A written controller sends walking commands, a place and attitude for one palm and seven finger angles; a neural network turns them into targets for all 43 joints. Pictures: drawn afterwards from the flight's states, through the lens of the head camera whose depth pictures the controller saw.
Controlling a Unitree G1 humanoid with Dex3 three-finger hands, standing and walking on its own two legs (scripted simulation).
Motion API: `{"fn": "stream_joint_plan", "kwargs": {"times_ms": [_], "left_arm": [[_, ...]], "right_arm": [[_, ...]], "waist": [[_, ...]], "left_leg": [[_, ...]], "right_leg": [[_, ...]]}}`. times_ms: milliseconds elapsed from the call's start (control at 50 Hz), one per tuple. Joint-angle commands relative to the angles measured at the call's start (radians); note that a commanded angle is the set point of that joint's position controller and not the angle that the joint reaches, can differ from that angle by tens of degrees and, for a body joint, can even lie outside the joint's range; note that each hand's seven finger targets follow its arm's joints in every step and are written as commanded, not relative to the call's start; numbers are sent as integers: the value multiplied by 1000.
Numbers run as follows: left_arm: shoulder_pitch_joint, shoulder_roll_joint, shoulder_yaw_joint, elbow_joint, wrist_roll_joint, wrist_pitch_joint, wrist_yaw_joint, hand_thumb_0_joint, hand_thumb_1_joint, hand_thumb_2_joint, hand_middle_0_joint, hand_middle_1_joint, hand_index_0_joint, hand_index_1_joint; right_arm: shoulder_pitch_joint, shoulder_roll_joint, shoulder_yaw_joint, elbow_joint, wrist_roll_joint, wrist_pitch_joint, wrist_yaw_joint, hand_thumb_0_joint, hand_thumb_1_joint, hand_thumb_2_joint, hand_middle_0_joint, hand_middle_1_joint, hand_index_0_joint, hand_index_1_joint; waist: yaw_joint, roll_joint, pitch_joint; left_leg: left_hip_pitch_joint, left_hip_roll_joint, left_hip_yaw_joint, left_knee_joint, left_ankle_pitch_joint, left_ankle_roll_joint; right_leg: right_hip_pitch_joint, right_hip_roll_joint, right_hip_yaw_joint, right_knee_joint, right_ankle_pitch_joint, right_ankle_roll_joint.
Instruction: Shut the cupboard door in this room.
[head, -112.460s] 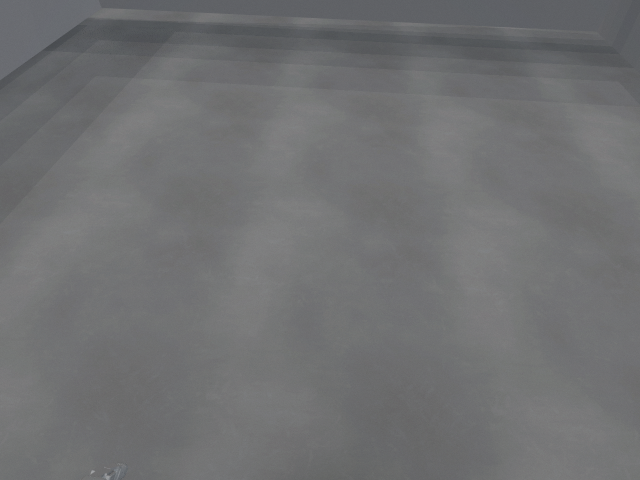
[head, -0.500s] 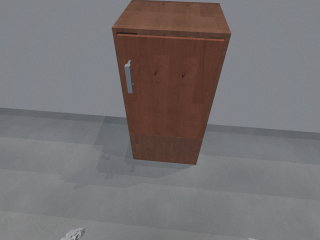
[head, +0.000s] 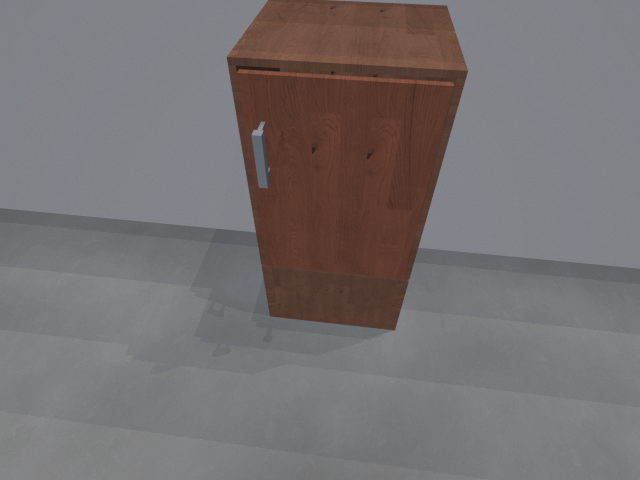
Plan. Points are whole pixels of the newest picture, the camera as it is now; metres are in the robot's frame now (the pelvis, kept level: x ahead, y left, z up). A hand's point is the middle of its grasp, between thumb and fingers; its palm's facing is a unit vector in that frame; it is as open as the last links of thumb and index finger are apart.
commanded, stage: let the arm hang, fingers relaxed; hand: left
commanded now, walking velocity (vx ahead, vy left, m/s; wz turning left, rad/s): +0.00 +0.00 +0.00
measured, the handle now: (263, 155) +0.76 +0.17 -0.02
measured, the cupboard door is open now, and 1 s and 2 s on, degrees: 0 0 0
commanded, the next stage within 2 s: look to check the result in 0.36 s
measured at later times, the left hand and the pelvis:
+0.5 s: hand out of the picture -0.03 +0.15 -0.18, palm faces +0.05 -0.99 -0.15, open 7.4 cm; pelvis +0.01 +0.00 +0.00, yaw +0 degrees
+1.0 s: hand out of the picture -0.02 +0.16 -0.18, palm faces +0.03 -0.99 -0.16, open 7.4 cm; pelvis +0.02 +0.00 +0.00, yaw +0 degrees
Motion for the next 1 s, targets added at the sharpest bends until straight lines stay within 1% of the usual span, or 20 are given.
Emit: {"fn": "stream_joint_plan", "kwargs": {"times_ms": [0,80,160,220,300,320,400,440,460,500,560,580,620,720,760,800,820,860,900,980], "left_arm": [[88,66,12,-18,-2,-17,5,0,900,900,-200,-300,-200,-300],[88,65,14,-26,-1,-19,7,0,900,900,-200,-300,-200,-300],[74,67,20,-35,-2,-19,7,0,900,900,-200,-300,-200,-300],[73,71,20,-37,-2,-19,6,0,900,900,-200,-300,-200,-300],[54,68,23,-39,-2,-18,5,0,900,900,-200,-300,-200,-300],[61,73,23,-40,-1,-18,5,0,900,900,-200,-300,-200,-300],[52,72,23,-36,-3,-17,2,0,900,900,-200,-300,-200,-300],[57,78,23,-34,-3,-17,2,0,900,900,-200,-300,-200,-300],[55,79,23,-36,-3,-18,2,0,900,900,-200,-300,-200,-300],[59,81,21,-35,-3,-20,2,0,900,900,-200,-300,-200,-300],[59,80,19,-32,-3,-19,3,0,900,900,-200,-300,-200,-300],[60,82,18,-31,-3,-19,3,0,900,900,-200,-300,-200,-300],[64,95,19,-32,-2,-21,3,0,900,900,-200,-300,-200,-300],[63,103,18,-32,-1,-22,4,0,900,900,-200,-300,-200,-300],[59,97,18,-33,-2,-22,4,0,900,900,-200,-300,-200,-300],[56,99,17,-31,-2,-23,4,0,900,900,-200,-300,-200,-300],[58,109,20,-34,0,-24,4,0,900,900,-200,-300,-200,-300],[49,102,18,-33,-2,-22,4,0,900,900,-200,-300,-200,-300],[45,103,19,-32,-1,-22,3,0,900,900,-200,-300,-200,-300],[35,107,21,-35,-1,-22,2,0,900,900,-200,-300,-200,-300]], "right_arm": [[76,-95,-22,-12,-6,-18,-11,0,-900,-900,200,300,200,300],[80,-84,-22,-9,-7,-19,-9,0,-900,-900,200,300,200,300],[82,-82,-20,-11,-8,-24,-12,0,-900,-900,200,300,200,300],[75,-90,-21,-17,-6,-26,-13,0,-900,-900,200,300,200,300],[78,-91,-22,-19,-8,-26,-15,0,-900,-900,200,300,200,300],[74,-101,-23,-24,-6,-27,-15,0,-900,-900,200,300,200,300],[73,-103,-23,-26,-7,-26,-16,0,-900,-900,200,300,200,300],[66,-105,-25,-27,-6,-27,-15,0,-900,-900,200,300,200,300],[69,-109,-24,-27,-6,-27,-15,0,-900,-900,200,300,200,300],[62,-115,-25,-28,-5,-28,-14,0,-900,-900,200,300,200,300],[59,-114,-24,-24,-5,-24,-13,0,-900,-900,200,300,200,300],[56,-118,-24,-24,-5,-24,-13,0,-900,-900,200,300,200,300],[51,-130,-27,-26,-2,-25,-12,0,-900,-900,200,300,200,300],[39,-135,-27,-24,0,-26,-11,0,-900,-900,200,300,200,300],[37,-130,-26,-23,-3,-27,-10,0,-900,-900,200,300,200,300],[33,-132,-26,-21,-3,-26,-10,0,-900,-900,200,300,200,300],[29,-140,-28,-23,-1,-27,-10,0,-900,-900,200,300,200,300],[26,-133,-25,-22,-3,-27,-10,0,-900,-900,200,300,200,300],[22,-137,-26,-21,-4,-27,-11,0,-900,-900,200,300,200,300],[19,-142,-25,-23,-5,-30,-11,0,-900,-900,200,300,200,300]], "waist": [[3,-68,126],[6,-52,138],[7,-19,122],[12,-20,127],[5,2,116],[10,0,112],[5,-19,109],[6,-6,99],[4,-23,90],[5,-24,82],[4,-34,104],[3,-25,97],[5,-40,87],[6,-49,97],[4,-40,87],[4,-42,101],[6,-43,92],[4,-23,96],[4,-28,103],[4,-15,87]], "left_leg": [[37,92,-88,-60,-9,32],[31,89,-85,-57,5,32],[23,93,-88,-58,31,33],[29,93,-91,-57,36,31],[33,94,-97,-71,17,30],[43,98,-98,-68,26,31],[46,95,-99,-75,10,30],[61,98,-98,-76,16,31],[64,99,-100,-76,26,32],[78,98,-94,-71,36,32],[74,99,-93,-75,25,31],[80,100,-91,-76,24,31],[92,102,-90,-70,42,31],[94,103,-87,-71,51,32],[94,101,-87,-72,57,33],[89,99,-84,-72,45,30],[95,101,-84,-69,62,31],[91,99,-89,-74,53,31],[89,100,-92,-80,46,31],[95,103,-94,-85,61,32]], "right_leg": [[-183,-139,114,-139,-13,-16],[-185,-143,116,-140,-3,-15],[-150,-141,111,-130,33,-14],[-151,-139,108,-132,36,-13],[-140,-136,112,-129,33,-16],[-142,-134,111,-131,34,-15],[-136,-135,110,-134,28,-14],[-140,-137,110,-135,33,-13],[-128,-135,109,-132,46,-11],[-129,-138,114,-138,56,-10],[-143,-136,112,-142,44,-9],[-141,-137,116,-142,44,-9],[-139,-135,114,-140,55,-6],[-140,-138,111,-145,64,-3],[-127,-141,111,-142,78,-2],[-134,-140,113,-147,68,-3],[-129,-141,111,-147,79,-1],[-128,-142,109,-144,72,-3],[-128,-140,110,-146,66,-4],[-112,-138,111,-140,81,-4]]}}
